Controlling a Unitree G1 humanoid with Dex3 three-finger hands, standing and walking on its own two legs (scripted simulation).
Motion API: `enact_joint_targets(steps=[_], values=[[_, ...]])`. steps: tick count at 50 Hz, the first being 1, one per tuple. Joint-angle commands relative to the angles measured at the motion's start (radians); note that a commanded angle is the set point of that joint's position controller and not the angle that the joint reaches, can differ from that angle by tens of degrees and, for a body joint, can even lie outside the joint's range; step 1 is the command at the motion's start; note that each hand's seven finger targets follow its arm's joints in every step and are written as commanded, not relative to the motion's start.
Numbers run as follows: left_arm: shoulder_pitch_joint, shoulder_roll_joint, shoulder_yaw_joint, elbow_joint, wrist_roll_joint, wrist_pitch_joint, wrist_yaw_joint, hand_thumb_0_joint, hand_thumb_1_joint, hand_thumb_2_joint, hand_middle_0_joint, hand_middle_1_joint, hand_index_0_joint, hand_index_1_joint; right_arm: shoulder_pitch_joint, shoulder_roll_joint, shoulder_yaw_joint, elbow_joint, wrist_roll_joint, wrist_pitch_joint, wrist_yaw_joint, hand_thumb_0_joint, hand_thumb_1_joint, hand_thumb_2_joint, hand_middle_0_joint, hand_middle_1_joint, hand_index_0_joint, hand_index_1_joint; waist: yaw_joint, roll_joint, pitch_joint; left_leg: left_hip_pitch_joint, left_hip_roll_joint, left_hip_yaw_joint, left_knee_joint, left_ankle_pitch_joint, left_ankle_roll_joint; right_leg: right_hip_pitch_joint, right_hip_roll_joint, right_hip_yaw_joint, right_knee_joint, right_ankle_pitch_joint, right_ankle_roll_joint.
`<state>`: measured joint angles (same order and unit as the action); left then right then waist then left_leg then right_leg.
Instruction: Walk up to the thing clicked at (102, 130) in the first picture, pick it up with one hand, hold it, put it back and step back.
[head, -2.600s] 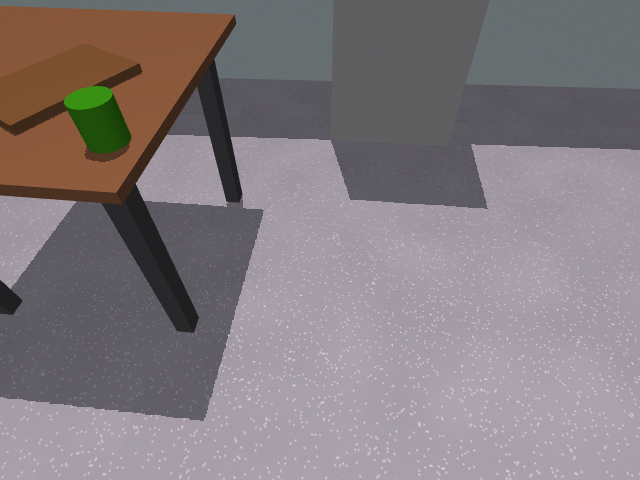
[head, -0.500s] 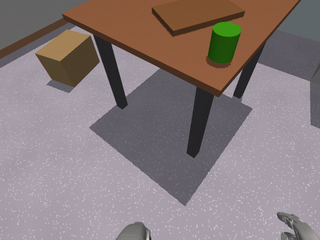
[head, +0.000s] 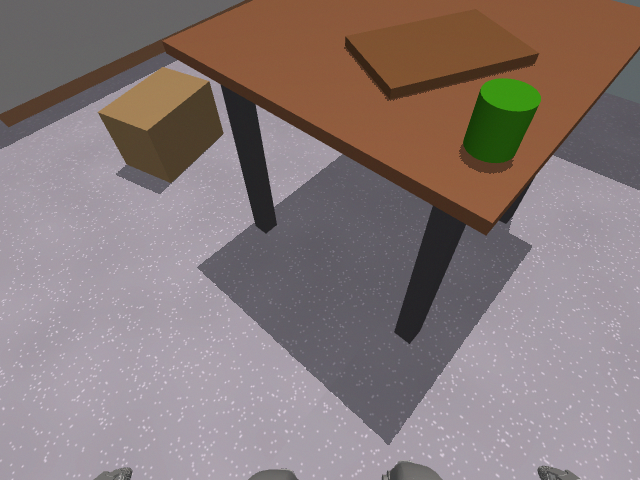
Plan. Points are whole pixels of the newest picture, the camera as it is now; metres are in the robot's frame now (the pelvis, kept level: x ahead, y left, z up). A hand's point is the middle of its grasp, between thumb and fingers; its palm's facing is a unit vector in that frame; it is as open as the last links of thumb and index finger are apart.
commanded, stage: walk up
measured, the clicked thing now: (500, 116) +0.66 -0.28 +0.06
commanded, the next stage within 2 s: stand in 0.98 s
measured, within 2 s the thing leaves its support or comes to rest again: neither
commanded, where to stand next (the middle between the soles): +0.06 -0.03 m, yaw -2 degrees
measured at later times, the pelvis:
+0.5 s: pelvis -0.01 -0.01 +0.02, yaw +1 degrees
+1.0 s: pelvis +0.00 -0.02 +0.03, yaw +2 degrees
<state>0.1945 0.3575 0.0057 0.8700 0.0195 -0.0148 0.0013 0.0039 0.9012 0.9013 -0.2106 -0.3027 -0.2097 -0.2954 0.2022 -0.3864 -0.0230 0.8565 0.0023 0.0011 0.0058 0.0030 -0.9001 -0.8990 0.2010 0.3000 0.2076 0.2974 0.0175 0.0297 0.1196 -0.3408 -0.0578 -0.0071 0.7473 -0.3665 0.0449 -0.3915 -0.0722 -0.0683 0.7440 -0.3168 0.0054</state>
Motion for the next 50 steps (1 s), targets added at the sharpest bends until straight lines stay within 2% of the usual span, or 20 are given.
enact_joint_targets(steps=[1,3,5,6,8,10,11,13,15,19,20,24,28,32,38,44,48,49,50], values=[[-0.014,0.239,0.071,-0.031,-0.014,-0.007,0.015,0.0,0.9,0.9,-0.2,-0.3,-0.2,-0.3,-0.026,-0.253,-0.072,-0.043,-0.001,-0.039,-0.017,0.0,-0.9,-0.9,0.2,0.3,0.2,0.3,0.002,-0.013,-0.148,0.001,0.249,-0.346,-0.254,0.344,0.092,0.125,0.005,0.086,-0.054,0.053,-0.055],[-0.025,0.24,0.068,-0.018,-0.015,-0.011,0.012,0.0,0.9,0.9,-0.2,-0.3,-0.2,-0.3,-0.051,-0.242,-0.066,-0.03,-0.002,-0.035,-0.02,0.0,-0.9,-0.9,0.2,0.3,0.2,0.3,0.004,0.027,-0.163,-0.007,0.212,-0.28,-0.248,0.358,0.044,0.178,-0.023,0.094,-0.11,0.16,-0.076],[-0.032,0.256,0.066,-0.003,-0.017,-0.017,0.01,0.0,0.9,0.9,-0.2,-0.3,-0.2,-0.3,-0.066,-0.227,-0.059,-0.019,-0.001,-0.031,-0.019,0.0,-0.9,-0.9,0.2,0.3,0.2,0.3,0.006,0.045,-0.199,0.023,0.157,-0.205,-0.214,0.339,0.011,0.207,-0.07,0.11,-0.143,0.252,-0.097],[-0.046,0.256,0.064,0.006,-0.018,-0.016,0.009,0.0,0.9,0.9,-0.2,-0.3,-0.2,-0.3,-0.07,-0.217,-0.056,-0.008,-0.003,-0.029,-0.019,0.0,-0.9,-0.9,0.2,0.3,0.2,0.3,0.002,0.049,-0.21,0.038,0.148,-0.197,-0.217,0.316,0.005,0.203,-0.082,0.113,-0.153,0.256,-0.101],[-0.069,0.259,0.058,0.021,-0.018,-0.011,0.008,0.0,0.9,0.9,-0.2,-0.3,-0.2,-0.3,-0.078,-0.22,-0.055,0.004,-0.004,-0.027,-0.016,0.0,-0.9,-0.9,0.2,0.3,0.2,0.3,-0.002,0.043,-0.189,0.039,0.154,-0.208,-0.251,0.262,0.007,0.186,-0.077,0.103,-0.167,0.205,-0.091],[-0.093,0.25,0.054,0.034,-0.015,-0.009,0.005,0.0,0.9,0.9,-0.2,-0.3,-0.2,-0.3,-0.091,-0.218,-0.05,0.017,-0.004,-0.028,-0.014,0.0,-0.9,-0.9,0.2,0.3,0.2,0.3,-0.004,0.019,-0.175,0.018,0.166,-0.228,-0.29,0.199,0.023,0.197,-0.065,0.096,-0.194,0.135,-0.079],[-0.084,0.242,0.051,0.048,-0.015,-0.01,0.004,0.0,0.9,0.9,-0.2,-0.3,-0.2,-0.3,-0.107,-0.212,-0.045,0.024,-0.002,-0.028,-0.011,0.0,-0.9,-0.9,0.2,0.3,0.2,0.3,0.01,0.017,-0.172,0.015,0.163,-0.224,-0.298,0.164,0.029,0.204,-0.07,0.101,-0.212,0.111,-0.08],[-0.11,0.251,0.051,0.065,-0.012,-0.011,0.001,0.0,0.9,0.9,-0.2,-0.3,-0.2,-0.3,-0.112,-0.204,-0.039,0.04,-0.003,-0.025,-0.007,0.0,-0.9,-0.9,0.2,0.3,0.2,0.3,0.001,-0.015,-0.139,-0.017,0.149,-0.213,-0.323,0.083,0.02,0.204,-0.087,0.121,-0.26,0.057,-0.081],[-0.12,0.255,0.05,0.078,-0.012,-0.015,-0.001,0.0,0.9,0.9,-0.2,-0.3,-0.2,-0.3,-0.124,-0.209,-0.037,0.058,-0.005,-0.024,-0.003,0.0,-0.9,-0.9,0.2,0.3,0.2,0.3,0.0,-0.022,-0.123,0.006,0.134,-0.198,-0.33,0.053,0.012,0.176,-0.105,0.143,-0.31,0.027,-0.083],[-0.145,0.254,0.049,0.103,-0.011,-0.016,-0.004,0.0,0.9,0.9,-0.2,-0.3,-0.2,-0.3,-0.127,-0.217,-0.038,0.086,-0.008,-0.026,0.004,0.0,-0.9,-0.9,0.2,0.3,0.2,0.3,-0.009,-0.023,-0.108,0.016,0.142,-0.211,-0.39,0.003,0.008,0.173,-0.091,0.127,-0.347,-0.031,-0.066],[-0.143,0.249,0.049,0.108,-0.011,-0.018,-0.005,0.0,0.9,0.9,-0.2,-0.3,-0.2,-0.3,-0.128,-0.215,-0.035,0.092,-0.008,-0.028,0.005,0.0,-0.9,-0.9,0.2,0.3,0.2,0.3,-0.005,-0.023,-0.117,0.022,0.148,-0.214,-0.402,0.006,0.009,0.186,-0.086,0.125,-0.349,-0.023,-0.061],[-0.145,0.241,0.051,0.13,-0.013,-0.024,-0.007,0.0,0.9,0.9,-0.2,-0.3,-0.2,-0.3,-0.133,-0.206,-0.03,0.115,-0.005,-0.035,0.002,0.0,-0.9,-0.9,0.2,0.3,0.2,0.3,-0.003,-0.026,-0.166,0.062,0.15,-0.193,-0.4,0.154,0.003,0.254,-0.092,0.109,-0.358,0.097,-0.053],[-0.143,0.243,0.055,0.152,-0.013,-0.025,-0.005,0.0,0.9,0.9,-0.2,-0.3,-0.2,-0.3,-0.142,-0.199,-0.027,0.132,-0.001,-0.031,0.0,0.0,-0.9,-0.9,0.2,0.3,0.2,0.3,-0.004,-0.043,-0.154,0.079,0.14,-0.175,-0.391,0.199,-0.002,0.259,-0.104,0.115,-0.389,0.129,-0.05],[-0.162,0.245,0.059,0.155,-0.01,-0.024,-0.003,0.0,0.9,0.9,-0.2,-0.3,-0.2,-0.3,-0.125,-0.198,-0.03,0.151,-0.003,-0.027,-0.001,0.0,-0.9,-0.9,0.2,0.3,0.2,0.3,-0.012,-0.06,-0.17,0.094,0.135,-0.162,-0.385,0.204,-0.005,0.263,-0.119,0.122,-0.407,0.125,-0.053],[-0.157,0.238,0.062,0.172,-0.01,-0.022,-0.001,0.0,0.9,0.9,-0.2,-0.3,-0.2,-0.3,-0.136,-0.191,-0.028,0.17,-0.006,-0.023,-0.001,0.0,-0.9,-0.9,0.2,0.3,0.2,0.3,-0.004,-0.054,-0.155,0.099,0.139,-0.167,-0.396,0.206,-0.006,0.255,-0.116,0.117,-0.425,0.095,-0.05],[-0.166,0.234,0.067,0.18,-0.007,-0.016,-0.002,0.0,0.9,0.9,-0.2,-0.3,-0.2,-0.3,-0.132,-0.193,-0.029,0.187,-0.011,-0.023,0.0,0.0,-0.9,-0.9,0.2,0.3,0.2,0.3,-0.004,-0.034,-0.127,0.059,0.139,-0.183,-0.43,0.123,-0.004,0.249,-0.106,0.117,-0.44,-0.001,-0.047],[-0.163,0.227,0.07,0.18,-0.007,-0.016,-0.004,0.0,0.9,0.9,-0.2,-0.3,-0.2,-0.3,-0.133,-0.198,-0.028,0.188,-0.011,-0.03,-0.003,0.0,-0.9,-0.9,0.2,0.3,0.2,0.3,-0.001,-0.025,-0.167,0.071,0.147,-0.183,-0.423,0.201,-0.003,0.289,-0.103,0.103,-0.413,0.097,-0.047],[-0.144,0.191,0.046,0.207,-0.014,-0.012,-0.007,0.0,0.9,0.9,-0.2,-0.3,-0.2,-0.3,-0.139,-0.158,-0.01,0.196,-0.016,-0.034,-0.002,0.0,-0.9,-0.9,0.2,0.3,0.2,0.3,0.001,-0.012,-0.201,0.107,0.167,-0.192,-0.49,0.124,-0.01,0.306,-0.088,0.103,-0.433,0.023,-0.038],[-0.147,0.197,0.047,0.207,-0.011,-0.013,-0.007,0.0,0.9,0.9,-0.2,-0.3,-0.2,-0.3,-0.155,-0.17,-0.013,0.194,-0.02,-0.036,-0.004,0.0,-0.9,-0.9,0.2,0.3,0.2,0.3,0.004,-0.007,-0.176,0.088,0.17,-0.202,-0.501,0.087,-0.011,0.307,-0.078,0.099,-0.43,0.032,-0.03]])
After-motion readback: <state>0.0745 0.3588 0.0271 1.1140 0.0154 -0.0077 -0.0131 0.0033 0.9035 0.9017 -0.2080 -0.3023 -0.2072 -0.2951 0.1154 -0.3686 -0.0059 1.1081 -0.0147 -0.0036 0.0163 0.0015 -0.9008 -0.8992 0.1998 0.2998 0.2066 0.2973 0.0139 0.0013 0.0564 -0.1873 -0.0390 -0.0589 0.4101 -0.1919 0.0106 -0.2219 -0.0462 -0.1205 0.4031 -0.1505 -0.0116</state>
